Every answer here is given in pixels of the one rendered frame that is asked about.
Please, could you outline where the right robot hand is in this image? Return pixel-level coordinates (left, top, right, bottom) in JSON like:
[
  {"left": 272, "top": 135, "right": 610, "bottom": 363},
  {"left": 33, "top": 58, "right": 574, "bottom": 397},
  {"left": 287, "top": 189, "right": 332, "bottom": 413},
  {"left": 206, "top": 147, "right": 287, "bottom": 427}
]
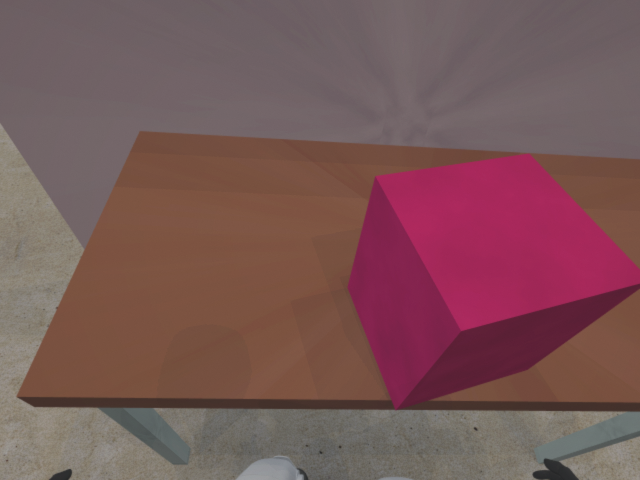
[{"left": 533, "top": 458, "right": 579, "bottom": 480}]

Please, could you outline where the robot left shin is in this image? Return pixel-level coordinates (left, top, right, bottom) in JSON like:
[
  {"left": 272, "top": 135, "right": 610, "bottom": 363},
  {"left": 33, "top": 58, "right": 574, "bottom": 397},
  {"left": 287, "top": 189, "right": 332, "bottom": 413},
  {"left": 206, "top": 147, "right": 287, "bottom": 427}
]
[{"left": 273, "top": 456, "right": 297, "bottom": 470}]

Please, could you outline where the carton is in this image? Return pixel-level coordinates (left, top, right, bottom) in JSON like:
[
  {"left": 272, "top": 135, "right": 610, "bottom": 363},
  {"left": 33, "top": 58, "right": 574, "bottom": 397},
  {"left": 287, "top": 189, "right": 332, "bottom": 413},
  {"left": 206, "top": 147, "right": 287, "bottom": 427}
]
[{"left": 347, "top": 154, "right": 640, "bottom": 410}]

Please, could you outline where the robot left thigh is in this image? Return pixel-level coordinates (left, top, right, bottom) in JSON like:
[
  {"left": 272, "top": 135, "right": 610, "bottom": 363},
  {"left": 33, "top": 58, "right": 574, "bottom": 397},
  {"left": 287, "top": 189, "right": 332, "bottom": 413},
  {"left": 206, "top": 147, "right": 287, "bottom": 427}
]
[{"left": 236, "top": 458, "right": 304, "bottom": 480}]

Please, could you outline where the table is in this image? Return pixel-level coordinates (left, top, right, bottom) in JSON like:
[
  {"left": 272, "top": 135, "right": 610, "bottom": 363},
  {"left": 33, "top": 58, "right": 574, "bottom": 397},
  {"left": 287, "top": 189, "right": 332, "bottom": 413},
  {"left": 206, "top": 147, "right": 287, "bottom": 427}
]
[{"left": 16, "top": 131, "right": 640, "bottom": 465}]

